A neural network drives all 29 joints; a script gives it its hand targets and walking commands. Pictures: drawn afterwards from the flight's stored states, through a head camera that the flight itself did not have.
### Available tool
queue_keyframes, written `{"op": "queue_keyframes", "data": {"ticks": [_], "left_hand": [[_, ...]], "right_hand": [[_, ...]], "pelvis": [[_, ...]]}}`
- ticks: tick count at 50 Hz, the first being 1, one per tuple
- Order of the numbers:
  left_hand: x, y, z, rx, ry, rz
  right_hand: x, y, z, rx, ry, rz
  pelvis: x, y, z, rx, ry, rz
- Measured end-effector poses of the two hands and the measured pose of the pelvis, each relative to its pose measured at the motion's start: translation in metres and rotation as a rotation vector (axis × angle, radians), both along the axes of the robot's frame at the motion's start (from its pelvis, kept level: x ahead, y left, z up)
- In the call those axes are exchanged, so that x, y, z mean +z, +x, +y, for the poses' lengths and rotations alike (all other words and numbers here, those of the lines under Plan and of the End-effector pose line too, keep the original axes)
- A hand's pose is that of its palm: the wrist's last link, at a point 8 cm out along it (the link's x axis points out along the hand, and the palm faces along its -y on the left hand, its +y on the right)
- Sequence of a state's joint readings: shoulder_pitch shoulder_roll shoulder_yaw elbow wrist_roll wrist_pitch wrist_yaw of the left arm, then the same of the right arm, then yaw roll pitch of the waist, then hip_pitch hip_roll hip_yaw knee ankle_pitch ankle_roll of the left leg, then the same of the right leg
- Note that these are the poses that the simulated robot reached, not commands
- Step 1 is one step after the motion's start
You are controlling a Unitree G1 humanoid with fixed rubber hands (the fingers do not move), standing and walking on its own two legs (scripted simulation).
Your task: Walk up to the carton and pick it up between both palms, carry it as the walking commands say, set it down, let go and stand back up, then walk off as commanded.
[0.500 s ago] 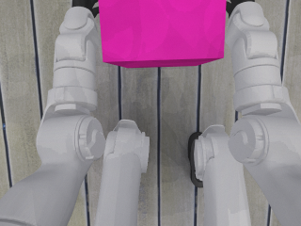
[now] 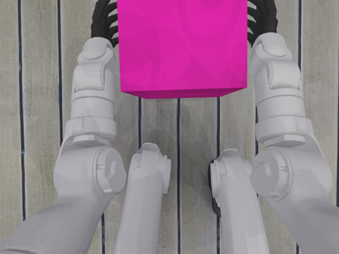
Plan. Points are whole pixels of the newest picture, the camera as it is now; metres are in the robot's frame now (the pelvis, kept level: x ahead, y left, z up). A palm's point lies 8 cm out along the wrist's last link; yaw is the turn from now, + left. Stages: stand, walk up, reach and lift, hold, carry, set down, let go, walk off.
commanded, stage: reach and lift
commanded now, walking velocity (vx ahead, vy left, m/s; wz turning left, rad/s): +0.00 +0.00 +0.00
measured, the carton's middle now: (181, 49) +0.53 +0.04 -0.17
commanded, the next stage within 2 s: none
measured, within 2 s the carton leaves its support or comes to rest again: neither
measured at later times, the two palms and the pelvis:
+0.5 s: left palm (90, 33) +0.50 +0.19 -0.03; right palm (286, 27) +0.52 -0.11 -0.02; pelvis +0.00 +0.00 +0.05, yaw +0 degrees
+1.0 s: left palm (67, 24) +0.48 +0.18 +0.05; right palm (325, 15) +0.50 -0.11 +0.05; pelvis +0.02 +0.00 +0.11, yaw +1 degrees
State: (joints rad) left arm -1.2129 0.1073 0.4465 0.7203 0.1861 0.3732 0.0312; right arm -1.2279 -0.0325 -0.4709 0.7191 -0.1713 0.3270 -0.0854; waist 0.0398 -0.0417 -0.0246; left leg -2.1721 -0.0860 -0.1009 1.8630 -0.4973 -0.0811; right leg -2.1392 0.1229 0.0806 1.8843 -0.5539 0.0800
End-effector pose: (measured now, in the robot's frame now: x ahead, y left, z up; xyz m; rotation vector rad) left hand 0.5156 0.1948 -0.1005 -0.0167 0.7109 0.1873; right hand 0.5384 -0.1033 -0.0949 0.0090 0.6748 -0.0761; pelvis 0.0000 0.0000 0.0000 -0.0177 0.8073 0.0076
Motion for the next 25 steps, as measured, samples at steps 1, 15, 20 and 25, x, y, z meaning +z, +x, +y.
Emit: {"op": "queue_keyframes", "data": {"ticks": [1, 15, 20, 25], "left_hand": [[0.003, -0.001, 0.0, 0.0, 0.0, 0.001], [0.044, -0.009, -0.003, 0.001, -0.005, -0.002], [0.058, -0.012, -0.005, 0.001, -0.007, -0.003], [0.073, -0.016, -0.006, 0.002, -0.009, -0.002]], "right_hand": [[0.003, -0.001, 0.0, 0.0, -0.001, 0.001], [0.044, -0.01, -0.003, -0.003, -0.004, -0.002], [0.059, -0.014, -0.005, -0.005, -0.006, -0.002], [0.074, -0.018, -0.006, -0.006, -0.007, -0.002]], "pelvis": [[0.002, 0.0, 0.0, 0.0, 0.0, 0.0], [0.029, -0.001, 0.0, 0.005, -0.001, -0.004], [0.039, 0.001, 0.0, 0.007, -0.003, -0.008], [0.05, 0.004, 0.001, 0.008, -0.003, -0.015]]}}
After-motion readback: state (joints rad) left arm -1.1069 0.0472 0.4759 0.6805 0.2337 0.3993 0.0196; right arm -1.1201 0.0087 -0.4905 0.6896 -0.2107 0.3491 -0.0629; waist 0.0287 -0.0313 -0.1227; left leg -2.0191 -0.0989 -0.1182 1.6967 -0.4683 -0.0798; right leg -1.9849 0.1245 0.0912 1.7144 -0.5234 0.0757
